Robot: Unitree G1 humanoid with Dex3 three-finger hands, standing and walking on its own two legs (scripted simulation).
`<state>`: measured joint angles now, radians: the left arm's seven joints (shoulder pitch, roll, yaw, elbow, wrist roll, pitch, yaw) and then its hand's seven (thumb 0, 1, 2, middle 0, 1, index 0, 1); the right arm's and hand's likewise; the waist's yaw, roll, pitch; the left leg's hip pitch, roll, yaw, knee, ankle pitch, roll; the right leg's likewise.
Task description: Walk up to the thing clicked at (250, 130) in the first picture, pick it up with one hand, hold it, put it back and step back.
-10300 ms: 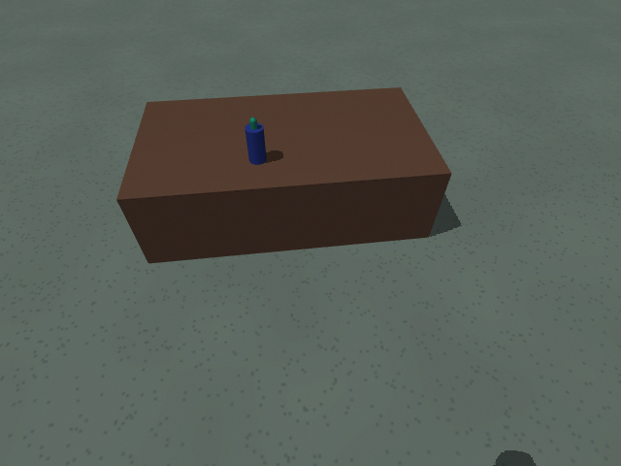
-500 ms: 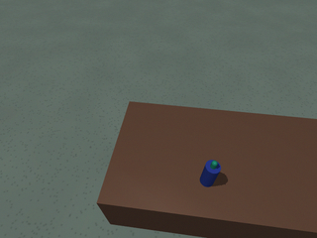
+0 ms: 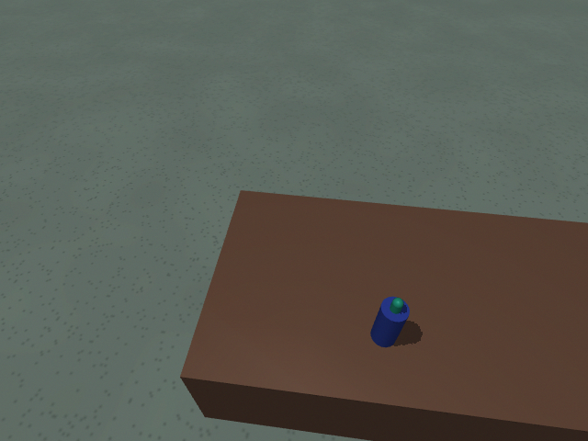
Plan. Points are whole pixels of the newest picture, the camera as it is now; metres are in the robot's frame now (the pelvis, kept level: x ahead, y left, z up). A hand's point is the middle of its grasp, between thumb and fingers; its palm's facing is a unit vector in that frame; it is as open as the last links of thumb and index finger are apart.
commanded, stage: stand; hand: right
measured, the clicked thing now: (390, 319) +0.48 -0.22 -0.33
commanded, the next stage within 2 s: go down in 0.58 s
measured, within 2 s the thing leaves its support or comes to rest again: neither
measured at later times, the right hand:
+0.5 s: hand out of the picture +0.07 -0.25 -0.16, palm faces -0.03 +0.94 -0.35, open 7.4 cm
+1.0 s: hand out of the picture +0.14 -0.26 -0.15, palm faces +0.02 +0.94 -0.35, open 13.1 cm
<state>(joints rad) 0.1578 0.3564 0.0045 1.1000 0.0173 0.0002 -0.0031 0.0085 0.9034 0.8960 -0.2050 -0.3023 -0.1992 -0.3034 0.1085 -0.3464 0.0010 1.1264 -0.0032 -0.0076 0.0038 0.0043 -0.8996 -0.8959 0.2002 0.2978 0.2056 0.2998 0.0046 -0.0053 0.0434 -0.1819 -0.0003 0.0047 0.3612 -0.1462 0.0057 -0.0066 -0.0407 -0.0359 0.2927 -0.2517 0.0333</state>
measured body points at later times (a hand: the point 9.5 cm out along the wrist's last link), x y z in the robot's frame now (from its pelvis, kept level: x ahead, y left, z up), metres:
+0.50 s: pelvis +0.00 +0.00 +0.00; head +0.01 +0.01 +0.45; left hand +0.05 +0.30 -0.14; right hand +0.07 -0.30 -0.13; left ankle +0.03 +0.11 -0.75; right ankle -0.06 -0.14 -0.75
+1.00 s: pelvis -0.01 -0.01 -0.01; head +0.04 +0.00 +0.43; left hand +0.10 +0.26 -0.13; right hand +0.14 -0.31 -0.13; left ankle +0.03 +0.11 -0.75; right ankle -0.06 -0.14 -0.75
